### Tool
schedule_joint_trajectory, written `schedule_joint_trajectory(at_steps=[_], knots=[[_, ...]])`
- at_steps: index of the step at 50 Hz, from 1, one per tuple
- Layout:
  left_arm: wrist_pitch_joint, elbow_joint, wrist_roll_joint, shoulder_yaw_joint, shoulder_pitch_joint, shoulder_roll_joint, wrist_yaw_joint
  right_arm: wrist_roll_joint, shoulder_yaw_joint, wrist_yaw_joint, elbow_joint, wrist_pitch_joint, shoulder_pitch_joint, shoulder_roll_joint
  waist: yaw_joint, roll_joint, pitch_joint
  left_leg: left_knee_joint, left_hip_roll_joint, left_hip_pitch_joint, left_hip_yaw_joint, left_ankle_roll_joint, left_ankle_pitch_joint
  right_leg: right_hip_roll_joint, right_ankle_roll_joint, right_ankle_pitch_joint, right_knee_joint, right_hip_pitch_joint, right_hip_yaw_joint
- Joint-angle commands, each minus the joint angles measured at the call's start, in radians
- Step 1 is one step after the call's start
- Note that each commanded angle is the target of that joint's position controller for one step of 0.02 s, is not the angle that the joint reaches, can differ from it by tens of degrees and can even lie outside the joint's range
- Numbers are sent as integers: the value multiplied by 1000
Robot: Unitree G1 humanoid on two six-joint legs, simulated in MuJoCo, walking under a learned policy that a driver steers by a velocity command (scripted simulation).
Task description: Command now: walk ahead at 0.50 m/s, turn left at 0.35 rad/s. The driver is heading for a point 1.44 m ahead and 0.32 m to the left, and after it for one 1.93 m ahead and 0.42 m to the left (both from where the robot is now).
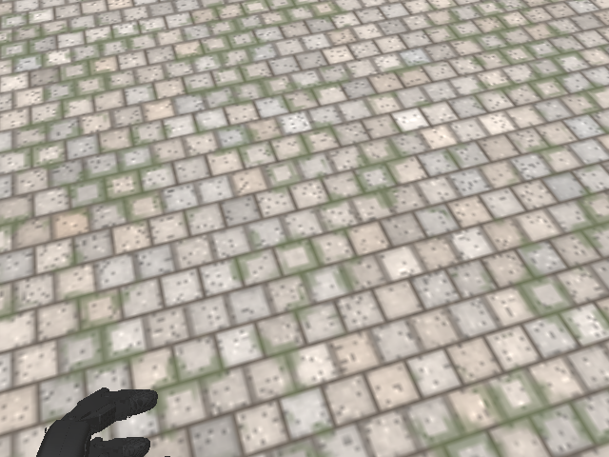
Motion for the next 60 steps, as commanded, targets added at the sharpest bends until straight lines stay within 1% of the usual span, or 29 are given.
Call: schedule_joint_trajectory(at_steps=[1, 2, 3, 6, 12, 17, 19, 21, 23, 24, 25, 26, 27, 28, 29, 31, 34, 37, 40, 43, 46, 47, 48, 49, 50, 51, 53, 56, 60], knots=[[9, 32, 6, 79, 378, 208, 11, 23, -11, -7, -108, -33, -4, -107, 207, -208, -278, 603, 4, -645, -75, 19, -89, -391, -219, -334, -230, 740, 641], [6, 35, -5, 64, 329, 165, 11, 27, -23, -5, -126, -31, -74, -136, 198, -167, -164, 618, 36, -680, -64, 25, 1, -359, -191, -304, -246, 638, 497], [3, 37, -1, 54, 269, 137, 8, 19, -24, -8, -125, -25, -101, -122, 167, -117, -111, 599, 69, -644, -50, 19, 76, -317, -176, -200, -271, 535, 397], [-14, 59, 10, 50, 184, 93, 7, 12, -24, -2, -128, 4, -106, -69, 106, -127, -34, 530, 115, -546, -48, 3, 183, -260, -170, 8, -355, 361, 198], [-21, 114, 8, 75, 190, 149, 25, 2, -9, 18, -184, 20, -227, -24, 111, -62, 18, 272, 117, -568, -24, -14, 410, -250, -172, 173, -409, 350, -29], [-3, 155, -13, 93, 243, 199, 33, 2, -2, 47, -246, 19, -378, -28, 157, -44, 62, 68, 95, -534, 46, 27, 473, -271, -138, 179, -399, 425, -135], [10, 170, -25, 100, 257, 216, 33, 0, -8, 55, -269, 22, -407, -45, 155, -47, 67, 31, 76, -528, 74, 56, 407, -288, -121, 259, -352, 489, -159], [24, 173, -34, 109, 250, 249, 37, -4, -26, 57, -277, 28, -367, -77, 114, -74, 16, 22, 14, -421, 134, 97, 304, -285, -98, 570, -216, 526, -194], [38, 168, -39, 101, 239, 237, 41, 2, -80, 43, -209, 36, -101, -164, -32, -49, -132, -44, -83, -36, 169, 161, 329, -224, -46, 694, 161, 413, -246], [32, 147, 1, 74, 274, 169, 42, 10, -112, 20, -182, 48, 30, -263, -58, 126, -216, -69, 80, 249, -105, 229, 362, -163, 8, 235, 502, 142, -253], [4, 94, 19, 36, 346, 60, 30, 11, -108, 25, -212, 31, -33, -333, 65, 301, -337, -239, 281, 483, -686, 413, 74, 39, 53, -499, 785, -227, -68], [-23, 86, -21, 54, 208, 163, 21, 3, -81, 36, -239, 13, -41, -240, -15, 138, -334, -345, 308, 456, -732, 379, 96, 10, 36, -474, 847, -318, 83], [-36, 62, -45, 61, 147, 189, 20, -10, -67, 38, -238, -2, -88, -202, 1, 103, -200, -338, 286, 344, -583, 342, 280, -22, 18, -381, 813, -359, 72], [-40, 75, -25, 58, 153, 176, 31, -8, -60, 36, -245, -7, -150, -179, 49, 22, -134, -310, 241, 207, -451, 311, 493, -63, 17, -308, 745, -308, 71], [-35, 88, 2, 65, 167, 184, 41, -10, -55, 31, -256, -5, -205, -153, 85, 17, -100, -298, 208, 89, -345, 292, 684, -91, 29, -272, 679, -238, 70], [-4, 94, 11, 69, 197, 179, 43, -26, -49, 20, -274, -1, -247, -136, 129, 38, -108, -309, 168, -41, -258, 285, 884, -97, 49, -242, 629, -126, 69], [24, 89, 18, 57, 183, 133, 50, -19, -59, -2, -257, 5, -227, -167, 135, 39, -115, -302, 126, -105, -180, 280, 1018, -54, 88, -149, 505, -112, 45], [28, 97, 10, 39, 142, 101, 40, -11, -42, -22, -236, 22, -226, -128, 110, 73, -138, -291, 91, -81, -96, 226, 962, -48, 96, 37, 301, -84, 31], [16, 97, 1, 29, 80, 90, 16, -26, -24, -27, -196, 24, -195, -98, 66, 82, -138, -303, 107, -58, -79, 193, 876, -47, 76, 208, 144, -3, 31], [11, 93, -1, 38, 57, 122, 4, -44, -17, -17, -162, 16, -203, -100, 59, 83, -94, -274, 152, -8, -98, 200, 857, -44, 35, 130, 78, 1, 38], [8, 87, 6, 52, 90, 155, -4, -24, -24, -21, -141, 25, -230, -124, 95, 78, -69, -151, 153, 39, -99, 177, 872, -12, -21, 69, -27, 28, 9], [8, 88, 10, 62, 119, 191, -3, -22, -27, -28, -136, 28, -207, -128, 101, 38, -89, -71, 109, 27, -75, 138, 851, -28, -51, 285, -71, 107, 44], [10, 80, 14, 77, 128, 252, 1, -41, -27, -32, -147, 23, -150, -122, 59, -65, -147, 55, 14, -51, -28, 83, 709, -104, -117, 613, -38, 248, 159], [23, 79, 14, 82, 181, 260, 7, -44, -21, -39, -154, 21, -132, -105, 80, -163, -229, 266, -89, -216, 40, 7, 409, -239, -265, 730, -58, 403, 341], [38, 97, 9, 68, 259, 193, 12, -45, -14, -37, -177, 31, -215, -97, 147, -248, -257, 445, -149, -381, 19, -31, -146, -328, -359, 682, -146, 489, 525], [44, 93, 2, 59, 241, 179, 16, -29, -20, -31, -181, 46, -211, -108, 131, -170, -258, 549, -103, -418, -61, -30, -204, -329, -334, 453, -167, 461, 553], [61, 62, -12, 66, 145, 190, 24, -16, -23, -31, -181, 74, -247, -92, 106, -81, -140, 534, -56, -453, -57, -37, -109, -258, -252, 175, -210, 304, 450], [96, 42, -5, 76, 95, 194, 42, -21, -18, -39, -179, 77, -262, -55, 93, -143, -107, 273, -68, -339, -4, -55, 5, -140, -185, -23, -252, 179, 361], [111, 33, -13, 91, 111, 210, 55, -15, -20, -31, -171, 58, -246, -59, 110, -178, -162, 77, -79, -229, -12, -57, 107, -134, -185, -45, -239, 185, 393]])
Velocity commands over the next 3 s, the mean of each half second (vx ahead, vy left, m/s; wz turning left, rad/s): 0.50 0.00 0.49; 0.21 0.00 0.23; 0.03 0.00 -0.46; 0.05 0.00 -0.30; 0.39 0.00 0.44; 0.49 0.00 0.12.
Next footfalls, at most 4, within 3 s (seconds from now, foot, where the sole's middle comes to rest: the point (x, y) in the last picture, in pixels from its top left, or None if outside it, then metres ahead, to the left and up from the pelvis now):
0.46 left None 0.37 0.19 -0.76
0.94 right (262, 392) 0.61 0.08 -0.76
1.28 left None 0.49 0.29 -0.76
1.72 right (289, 436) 0.51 0.02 -0.76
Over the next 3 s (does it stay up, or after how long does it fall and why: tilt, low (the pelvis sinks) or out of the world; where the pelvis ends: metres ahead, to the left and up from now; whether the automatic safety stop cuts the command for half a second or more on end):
stays up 0.96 0.28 0.01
